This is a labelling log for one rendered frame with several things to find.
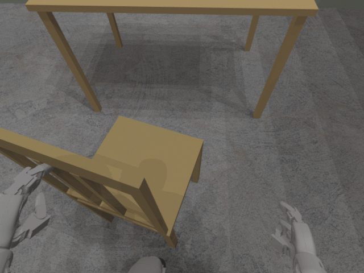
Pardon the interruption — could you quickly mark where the table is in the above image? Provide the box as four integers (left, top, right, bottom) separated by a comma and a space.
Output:
25, 0, 319, 119

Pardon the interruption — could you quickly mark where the left robot foot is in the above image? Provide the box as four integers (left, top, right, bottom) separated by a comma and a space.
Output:
159, 258, 166, 268

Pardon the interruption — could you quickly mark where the left robot thigh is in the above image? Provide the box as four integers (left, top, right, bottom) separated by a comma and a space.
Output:
128, 257, 166, 273

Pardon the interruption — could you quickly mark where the left robot forearm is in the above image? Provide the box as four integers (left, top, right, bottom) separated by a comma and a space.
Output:
0, 247, 13, 273

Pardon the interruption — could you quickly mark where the chair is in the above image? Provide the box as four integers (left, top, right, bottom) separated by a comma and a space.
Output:
0, 116, 204, 248

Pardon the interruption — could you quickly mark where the right robot forearm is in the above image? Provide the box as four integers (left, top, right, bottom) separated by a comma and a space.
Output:
293, 253, 327, 273

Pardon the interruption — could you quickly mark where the left robot hand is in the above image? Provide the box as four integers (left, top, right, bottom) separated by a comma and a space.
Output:
0, 163, 54, 249

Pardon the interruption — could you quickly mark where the right robot hand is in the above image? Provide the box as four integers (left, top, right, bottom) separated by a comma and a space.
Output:
271, 201, 316, 259

